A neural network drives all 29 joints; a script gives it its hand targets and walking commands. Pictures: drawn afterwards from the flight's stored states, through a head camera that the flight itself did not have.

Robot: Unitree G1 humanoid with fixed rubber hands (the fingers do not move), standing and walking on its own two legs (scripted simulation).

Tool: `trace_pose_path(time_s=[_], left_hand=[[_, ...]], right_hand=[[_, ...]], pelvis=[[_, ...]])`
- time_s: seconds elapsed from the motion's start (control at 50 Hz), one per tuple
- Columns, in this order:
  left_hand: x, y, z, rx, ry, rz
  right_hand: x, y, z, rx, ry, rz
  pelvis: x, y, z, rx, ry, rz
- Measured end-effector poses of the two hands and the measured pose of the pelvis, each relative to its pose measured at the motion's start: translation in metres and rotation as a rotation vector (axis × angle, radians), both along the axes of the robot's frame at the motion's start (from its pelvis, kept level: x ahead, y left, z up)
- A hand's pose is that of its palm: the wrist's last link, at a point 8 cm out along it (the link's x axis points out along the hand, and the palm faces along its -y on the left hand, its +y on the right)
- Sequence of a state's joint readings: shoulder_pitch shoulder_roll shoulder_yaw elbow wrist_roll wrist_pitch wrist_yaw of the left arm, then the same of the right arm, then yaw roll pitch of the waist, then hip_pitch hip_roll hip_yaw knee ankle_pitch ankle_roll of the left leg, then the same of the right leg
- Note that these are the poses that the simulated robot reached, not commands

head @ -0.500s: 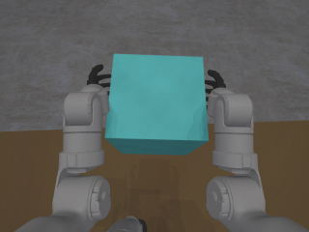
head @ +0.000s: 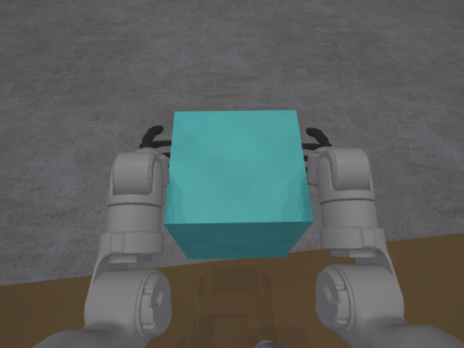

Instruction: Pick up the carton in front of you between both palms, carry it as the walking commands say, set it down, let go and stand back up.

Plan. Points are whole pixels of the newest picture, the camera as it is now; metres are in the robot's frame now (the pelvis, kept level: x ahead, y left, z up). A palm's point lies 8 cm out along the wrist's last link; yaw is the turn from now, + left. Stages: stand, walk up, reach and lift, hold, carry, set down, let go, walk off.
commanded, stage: carry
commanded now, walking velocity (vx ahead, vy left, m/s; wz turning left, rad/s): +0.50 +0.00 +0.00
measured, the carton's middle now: (236, 193) +0.39 -0.01 +0.03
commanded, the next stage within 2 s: none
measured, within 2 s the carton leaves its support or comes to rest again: neither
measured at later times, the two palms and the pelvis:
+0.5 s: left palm (142, 87) +0.63 +0.20 +0.11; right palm (266, 91) +0.62 -0.08 +0.10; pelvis +0.25 +0.05 -0.02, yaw -1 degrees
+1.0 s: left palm (174, 56) +0.88 +0.16 +0.05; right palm (267, 54) +0.90 -0.12 +0.05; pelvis +0.53 +0.02 -0.04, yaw -1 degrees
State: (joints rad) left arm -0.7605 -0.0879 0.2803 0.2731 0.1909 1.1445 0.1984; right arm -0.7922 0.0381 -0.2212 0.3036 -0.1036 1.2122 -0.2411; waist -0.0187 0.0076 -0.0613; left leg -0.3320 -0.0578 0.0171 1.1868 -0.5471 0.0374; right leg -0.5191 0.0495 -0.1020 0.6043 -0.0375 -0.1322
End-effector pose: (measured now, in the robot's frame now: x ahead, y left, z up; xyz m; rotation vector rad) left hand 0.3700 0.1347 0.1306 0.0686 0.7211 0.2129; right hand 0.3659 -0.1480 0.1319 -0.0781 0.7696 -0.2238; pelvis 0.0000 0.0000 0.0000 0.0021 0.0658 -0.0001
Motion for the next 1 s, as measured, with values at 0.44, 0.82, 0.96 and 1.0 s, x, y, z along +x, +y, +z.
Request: trace_pose_path(time_s=[0.44,0.82,0.96,1.0], left_hand=[[0.221,0.066,-0.016,-0.023,-0.046,0.087],[0.451,0.011,-0.036,-0.029,-0.011,-0.061],[0.498,0.02,-0.076,-0.008,0.113,0.054],[0.512,0.026,-0.083,-0.009,0.14,0.092]], right_hand=[[0.233,0.066,-0.023,0.01,-0.05,0.052],[0.429,0.012,-0.033,-0.011,-0.019,-0.092],[0.513,0.019,-0.073,0.018,0.088,0.001],[0.534,0.025,-0.084,0.029,0.116,0.027]], pelvis=[[0.225,0.04,-0.021,-0.017,0.034,-0.013],[0.441,0.026,-0.043,0.025,0.013,-0.019],[0.511,0.016,-0.043,0.018,0.034,-0.014],[0.53,0.016,-0.041,0.019,0.036,-0.014]])
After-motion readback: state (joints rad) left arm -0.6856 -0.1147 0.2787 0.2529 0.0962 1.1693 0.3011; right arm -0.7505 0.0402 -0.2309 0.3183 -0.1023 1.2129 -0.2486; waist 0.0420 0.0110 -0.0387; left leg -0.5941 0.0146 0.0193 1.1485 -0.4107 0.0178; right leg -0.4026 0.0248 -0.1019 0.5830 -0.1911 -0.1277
